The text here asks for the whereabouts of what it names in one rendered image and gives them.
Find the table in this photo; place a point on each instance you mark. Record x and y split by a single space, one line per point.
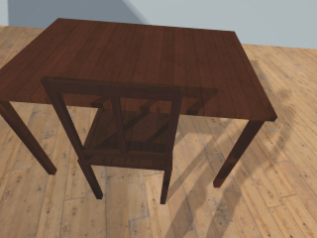
217 77

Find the chair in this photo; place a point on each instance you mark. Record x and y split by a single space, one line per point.
120 138

